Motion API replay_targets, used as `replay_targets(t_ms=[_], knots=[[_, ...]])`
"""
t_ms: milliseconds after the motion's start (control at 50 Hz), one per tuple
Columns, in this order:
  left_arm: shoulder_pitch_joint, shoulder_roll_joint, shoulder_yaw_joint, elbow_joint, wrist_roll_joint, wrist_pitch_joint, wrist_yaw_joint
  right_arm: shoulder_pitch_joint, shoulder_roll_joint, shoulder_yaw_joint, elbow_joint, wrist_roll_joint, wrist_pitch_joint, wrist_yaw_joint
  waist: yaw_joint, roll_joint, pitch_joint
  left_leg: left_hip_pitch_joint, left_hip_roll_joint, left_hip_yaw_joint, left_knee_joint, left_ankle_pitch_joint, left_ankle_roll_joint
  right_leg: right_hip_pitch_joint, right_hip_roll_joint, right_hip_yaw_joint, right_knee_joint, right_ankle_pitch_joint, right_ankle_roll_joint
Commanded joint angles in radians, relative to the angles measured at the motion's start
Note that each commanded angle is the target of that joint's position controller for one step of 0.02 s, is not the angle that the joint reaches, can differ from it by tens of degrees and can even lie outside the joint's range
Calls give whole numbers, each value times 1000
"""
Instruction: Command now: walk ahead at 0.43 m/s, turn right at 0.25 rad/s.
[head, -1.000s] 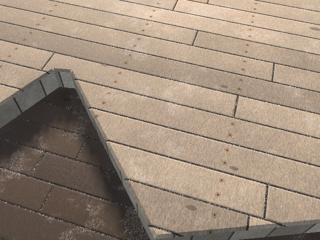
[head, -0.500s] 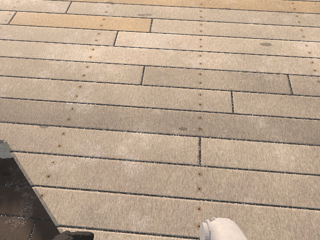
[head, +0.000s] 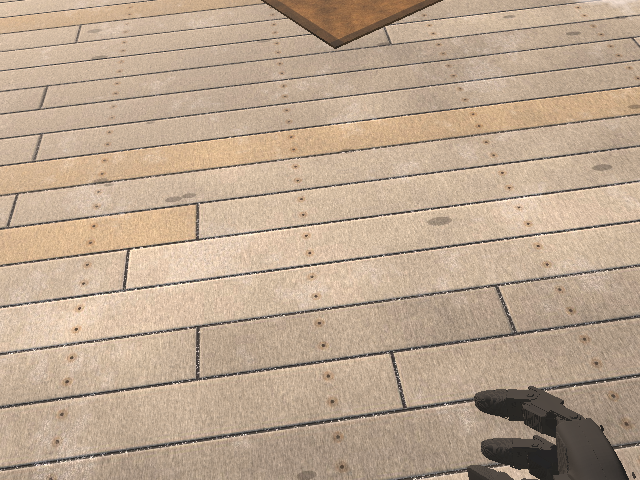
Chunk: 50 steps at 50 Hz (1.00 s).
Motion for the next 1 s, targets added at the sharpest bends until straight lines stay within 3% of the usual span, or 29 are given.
replay_targets(t_ms=[20,40,80,100,120,140,160,200,220,240,280,300,320,340,380,440,480,500,540,600,660,700,760,780,800,820,840,880,1000], knots=[[96,80,23,-50,-62,12,21,-260,67,21,-88,112,-52,16,90,40,107,50,-84,237,-355,-49,0,135,-195,182,-194,744,135],[167,174,40,20,20,-2,-4,-193,-104,-32,-63,-30,-7,7,21,-261,92,276,-73,21,-456,216,-16,21,-234,189,-106,984,154],[-77,265,69,-79,1,-3,-13,250,-212,-77,116,-5,0,-20,-179,-89,-51,755,-90,29,-484,377,33,-129,-206,112,92,1344,345],[-268,173,56,-180,-12,-15,55,577,-188,-78,225,28,-21,-20,-349,-154,-124,892,-22,143,-642,309,83,-119,-104,9,334,919,340],[-161,54,26,-222,-72,-4,81,469,-154,-61,273,97,-45,-44,-128,166,-212,1435,214,-223,-380,789,226,-580,-17,-55,625,-303,358],[14,129,28,-174,-103,2,98,384,-73,-60,208,120,-24,-20,-150,147,-385,1488,273,-363,-412,954,335,-654,-59,-137,748,-374,294],[26,180,46,-182,-91,-2,121,245,-53,-52,163,96,-14,-19,-105,145,-378,1309,232,-332,-488,924,321,-561,-116,-157,731,-280,251],[-50,159,36,-214,-52,17,144,138,-9,-39,137,47,-16,-17,-75,51,-258,924,157,-261,-584,765,260,-359,-166,-155,617,-201,209],[-72,116,21,-283,-57,23,149,115,-94,-67,148,50,6,-24,-26,119,-173,779,187,-357,-604,763,291,-358,-173,-168,586,-212,207],[-126,115,13,-262,110,38,103,242,-257,-135,191,-85,-2,-26,-58,11,-186,729,235,-445,-665,786,432,-371,-243,-11,635,-271,273],[-116,102,11,-243,77,57,77,185,-228,-160,153,-54,-21,-29,-46,-91,-186,690,182,-356,-693,626,395,-381,-266,-19,553,-161,298],[-221,139,34,-333,-132,34,122,101,-139,-110,151,114,12,-27,-11,-169,-104,657,81,-238,-617,621,265,-391,-157,-232,452,-102,264],[-257,78,14,-347,-144,26,148,127,-151,-104,154,109,29,-34,-24,-69,-139,544,10,-183,-632,581,224,-272,-108,-255,348,-5,244],[-261,65,10,-362,-115,37,160,154,-182,-113,163,74,39,-43,-25,56,-170,498,-17,-185,-653,455,193,-166,-87,-254,310,59,226],[-275,70,2,-385,-62,46,171,141,-210,-130,143,15,43,-40,-22,106,-128,472,-9,-222,-648,199,198,-128,-104,-233,207,115,215],[-212,55,-2,-354,-38,44,167,128,-188,-141,102,-2,46,-51,-8,82,-22,401,-23,-340,-567,-155,137,-28,-153,-167,-93,328,168],[-260,203,34,-357,-45,61,158,119,-152,-141,53,42,23,-61,-80,-116,-61,249,-239,-128,-177,-629,91,27,-585,236,-269,237,76],[-257,158,28,-347,-46,83,125,134,-266,-176,66,59,1,-71,-53,-196,-95,252,-168,-16,85,-739,67,-42,-673,258,-287,307,-53],[-339,91,3,-350,-70,85,75,157,-275,-191,86,69,-19,-107,-118,-159,-8,246,-72,63,164,-615,16,-109,-516,109,-308,180,-44],[-377,74,-1,-362,-58,82,76,123,-188,-155,68,61,12,-115,-115,-100,-26,233,-52,114,143,-532,-20,-25,-423,-59,-274,537,-15],[-318,100,12,-366,-33,100,90,56,-125,-120,13,40,30,-91,-60,-153,-66,331,-46,151,-104,-414,-34,11,-401,-204,-207,701,-8],[-310,114,19,-388,-21,113,122,52,-159,-122,7,26,38,-62,-50,-200,-96,452,-46,153,-246,-321,-20,-10,-409,-222,-179,648,-10],[-327,162,49,-363,-38,131,147,180,-164,-125,43,39,77,-20,-103,-145,-97,646,2,28,-497,-114,33,-99,-502,-94,-68,548,-6],[-283,138,46,-349,-48,136,138,213,-207,-138,50,33,92,-21,-112,-66,-112,726,-23,20,-555,-58,59,-138,-473,-137,-5,438,42],[-237,94,37,-348,-27,134,126,219,-308,-165,34,24,99,-35,-79,148,-122,844,126,-171,-590,191,121,-288,-387,-245,200,191,126],[-310,79,23,-404,-6,129,120,188,-393,-183,5,-16,105,-49,-97,375,-110,887,370,-508,-634,277,349,-561,-215,-261,431,-201,215],[-389,155,48,-400,-18,128,113,214,-306,-160,-6,-23,100,-55,-169,183,-144,898,361,-467,-651,268,402,-615,-211,-130,610,-226,233],[-335,136,55,-345,-35,146,112,103,-237,-130,-8,1,89,-62,-90,29,-110,821,254,-295,-618,214,295,-618,-246,-96,669,-94,237],[-226,69,39,-267,-38,164,120,31,-110,-72,45,-25,81,-70,-47,45,-84,630,128,-81,-666,58,214,-352,-287,-92,466,114,288]])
